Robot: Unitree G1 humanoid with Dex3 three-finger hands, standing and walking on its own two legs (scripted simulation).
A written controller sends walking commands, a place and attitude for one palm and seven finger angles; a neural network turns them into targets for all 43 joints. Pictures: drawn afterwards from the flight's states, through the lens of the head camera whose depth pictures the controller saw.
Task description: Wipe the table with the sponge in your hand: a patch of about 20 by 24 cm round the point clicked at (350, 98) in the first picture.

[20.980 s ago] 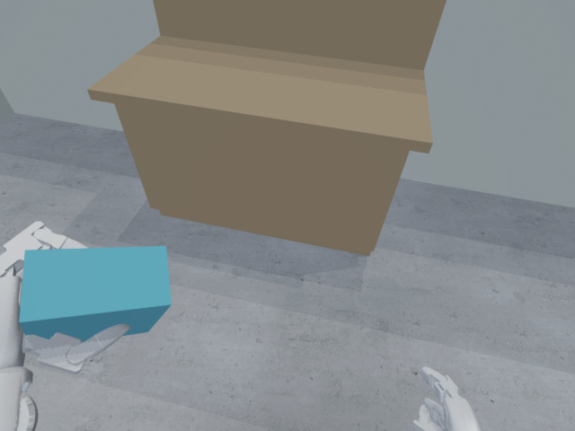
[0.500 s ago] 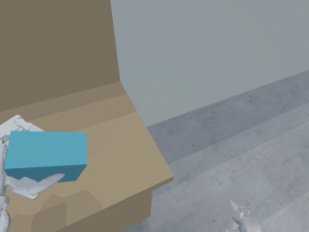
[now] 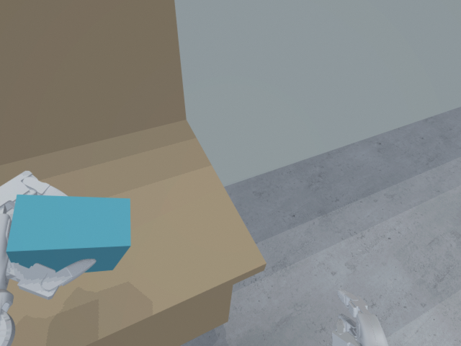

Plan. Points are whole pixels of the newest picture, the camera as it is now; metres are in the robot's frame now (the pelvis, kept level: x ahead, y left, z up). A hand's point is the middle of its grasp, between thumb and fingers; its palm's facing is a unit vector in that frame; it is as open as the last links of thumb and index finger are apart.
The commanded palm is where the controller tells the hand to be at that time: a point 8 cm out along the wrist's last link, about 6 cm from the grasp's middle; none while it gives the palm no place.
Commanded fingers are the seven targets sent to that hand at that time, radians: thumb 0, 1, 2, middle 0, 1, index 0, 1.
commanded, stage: shuffle to correct the standing spot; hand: left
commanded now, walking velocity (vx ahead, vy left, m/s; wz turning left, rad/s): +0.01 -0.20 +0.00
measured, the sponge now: (89, 238) +0.23 +0.21 +0.13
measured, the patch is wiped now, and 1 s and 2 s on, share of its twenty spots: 0.00 0.00 0.00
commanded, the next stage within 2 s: come to a stop and stand still in 0.32 s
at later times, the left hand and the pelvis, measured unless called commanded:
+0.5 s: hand (41, 226) +0.22 +0.25 +0.17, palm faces +0.34 -0.81 -0.47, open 10.1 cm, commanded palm +0.15 +0.27 +0.18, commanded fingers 0.00 0.10 1.30 -1.20 -1.60 -1.20 -1.60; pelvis -0.01 -0.01 +0.00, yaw +0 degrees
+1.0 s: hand out of the picture +0.23 +0.31 +0.18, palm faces +0.40 -0.85 -0.34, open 10.1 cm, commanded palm +0.17 +0.34 +0.18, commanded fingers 0.00 0.10 1.30 -1.20 -1.60 -1.20 -1.60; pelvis +0.00 +0.06 +0.00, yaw -1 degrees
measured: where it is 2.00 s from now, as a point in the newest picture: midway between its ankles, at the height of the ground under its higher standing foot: outside the picture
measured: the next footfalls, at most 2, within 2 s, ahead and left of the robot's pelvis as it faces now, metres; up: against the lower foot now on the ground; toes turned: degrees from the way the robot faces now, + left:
none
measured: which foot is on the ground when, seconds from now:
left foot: down 0.00-1.00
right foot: down 0.00-1.00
